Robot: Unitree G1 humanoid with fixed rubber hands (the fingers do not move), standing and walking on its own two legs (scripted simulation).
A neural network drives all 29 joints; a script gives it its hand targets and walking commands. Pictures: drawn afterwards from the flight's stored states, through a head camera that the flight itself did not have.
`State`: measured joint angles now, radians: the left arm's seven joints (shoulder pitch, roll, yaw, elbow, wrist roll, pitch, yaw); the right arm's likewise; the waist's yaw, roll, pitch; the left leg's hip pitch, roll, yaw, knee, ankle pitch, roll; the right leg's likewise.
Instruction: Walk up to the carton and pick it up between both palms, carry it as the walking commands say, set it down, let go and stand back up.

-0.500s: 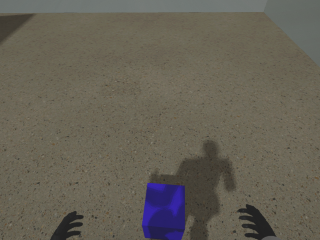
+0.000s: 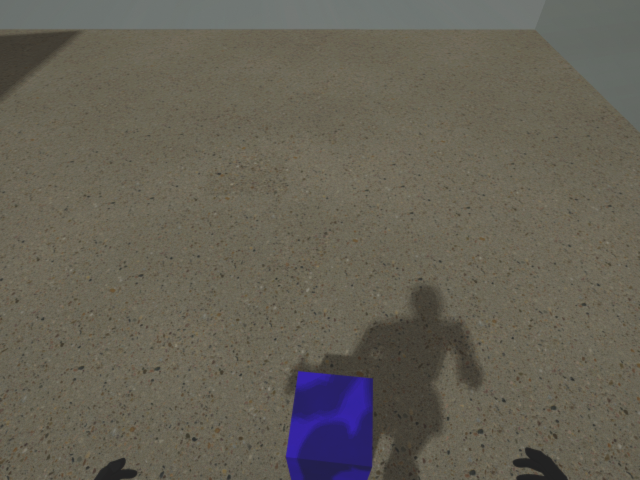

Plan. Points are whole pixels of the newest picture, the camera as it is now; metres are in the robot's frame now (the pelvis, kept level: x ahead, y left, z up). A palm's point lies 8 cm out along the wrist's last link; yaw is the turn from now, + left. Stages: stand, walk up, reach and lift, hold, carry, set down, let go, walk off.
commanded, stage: stand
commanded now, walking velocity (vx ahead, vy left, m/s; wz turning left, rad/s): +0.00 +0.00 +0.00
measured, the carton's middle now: (331, 431) +0.39 -0.02 -0.65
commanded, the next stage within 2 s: none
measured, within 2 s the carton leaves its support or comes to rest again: neither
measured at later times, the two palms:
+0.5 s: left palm out of the picture +0.08 +0.31 -0.09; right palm out of the picture +0.09 -0.30 -0.10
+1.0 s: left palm out of the picture +0.07 +0.31 -0.09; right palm out of the picture +0.07 -0.31 -0.10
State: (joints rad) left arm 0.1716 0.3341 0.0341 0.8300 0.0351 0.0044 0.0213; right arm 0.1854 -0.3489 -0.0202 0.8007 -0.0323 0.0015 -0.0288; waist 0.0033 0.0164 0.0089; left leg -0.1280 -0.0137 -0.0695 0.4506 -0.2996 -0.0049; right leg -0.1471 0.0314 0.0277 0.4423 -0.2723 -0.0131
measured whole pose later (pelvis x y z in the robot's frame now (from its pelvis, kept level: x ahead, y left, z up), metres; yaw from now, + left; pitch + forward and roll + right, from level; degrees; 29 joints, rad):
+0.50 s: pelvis -0.01 +0.00 +0.00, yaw +0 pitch -3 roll +0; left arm 0.15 0.37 0.02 0.95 0.02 0.00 0.01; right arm 0.17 -0.38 0.00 0.93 -0.02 -0.01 -0.02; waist 0.01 0.01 0.02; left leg -0.09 -0.01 -0.07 0.38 -0.24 -0.01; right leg -0.11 0.02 0.03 0.38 -0.22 -0.01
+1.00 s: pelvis -0.02 +0.00 +0.01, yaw +0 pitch -3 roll +0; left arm 0.13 0.38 0.01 1.03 0.02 -0.01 0.01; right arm 0.15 -0.39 0.01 1.00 -0.02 -0.01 -0.02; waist 0.01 0.01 0.03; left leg -0.09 -0.01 -0.07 0.34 -0.21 -0.01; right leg -0.11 0.02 0.03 0.35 -0.19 -0.01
